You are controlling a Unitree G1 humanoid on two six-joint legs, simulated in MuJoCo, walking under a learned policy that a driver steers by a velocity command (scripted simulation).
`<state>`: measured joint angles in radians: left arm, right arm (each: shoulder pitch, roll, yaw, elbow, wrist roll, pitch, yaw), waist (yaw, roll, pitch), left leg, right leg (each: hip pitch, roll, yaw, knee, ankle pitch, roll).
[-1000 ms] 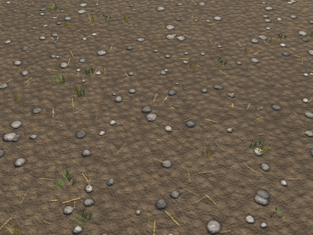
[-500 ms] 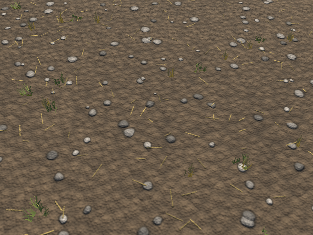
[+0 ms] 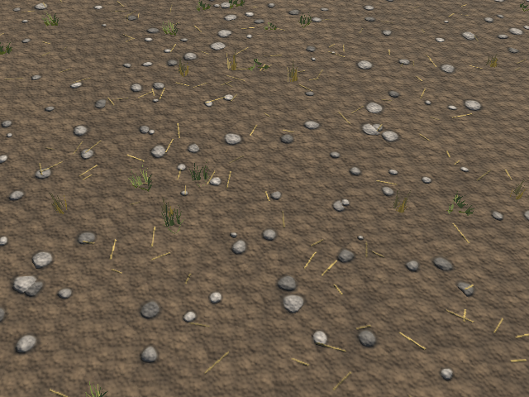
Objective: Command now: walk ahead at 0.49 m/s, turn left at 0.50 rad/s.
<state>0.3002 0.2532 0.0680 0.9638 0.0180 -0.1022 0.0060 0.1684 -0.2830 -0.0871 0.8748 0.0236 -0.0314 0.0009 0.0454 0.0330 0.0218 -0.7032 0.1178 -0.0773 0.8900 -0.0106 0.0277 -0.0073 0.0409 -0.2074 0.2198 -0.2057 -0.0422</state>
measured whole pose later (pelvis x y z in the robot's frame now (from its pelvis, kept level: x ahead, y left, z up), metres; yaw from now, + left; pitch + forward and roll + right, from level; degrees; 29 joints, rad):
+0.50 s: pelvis +0.23 +0.07 +0.00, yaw +17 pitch +3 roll -1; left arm 0.04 0.31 0.07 0.76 0.01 -0.05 0.03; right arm 0.21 -0.29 -0.09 0.75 0.01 -0.02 -0.01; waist -0.03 -0.03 0.08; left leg -0.29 -0.11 -0.07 0.40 -0.14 0.09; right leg -0.65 -0.06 0.09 0.94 -0.28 0.08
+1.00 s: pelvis +0.34 +0.06 -0.01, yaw +20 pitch +2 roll +1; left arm 0.15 0.28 0.06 0.79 -0.02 0.01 0.01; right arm 0.13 -0.29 -0.07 0.77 0.01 0.02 -0.05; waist 0.03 -0.01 0.06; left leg -0.26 -0.04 -0.11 0.59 -0.40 -0.07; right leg -0.34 0.05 0.16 0.46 -0.15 0.00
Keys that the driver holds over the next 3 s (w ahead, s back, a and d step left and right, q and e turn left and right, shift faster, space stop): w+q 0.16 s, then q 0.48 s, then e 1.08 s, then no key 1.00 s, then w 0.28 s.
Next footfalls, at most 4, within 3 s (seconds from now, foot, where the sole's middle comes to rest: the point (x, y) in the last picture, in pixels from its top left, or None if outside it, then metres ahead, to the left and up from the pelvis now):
0.22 left None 0.29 0.15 -0.78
0.70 right None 0.47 -0.01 -0.78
1.04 left None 0.32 0.20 -0.78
1.44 right None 0.41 -0.05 -0.78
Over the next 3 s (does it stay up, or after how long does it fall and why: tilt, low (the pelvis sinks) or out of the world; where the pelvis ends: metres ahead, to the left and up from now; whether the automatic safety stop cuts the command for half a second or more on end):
stays up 0.42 0.06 -0.01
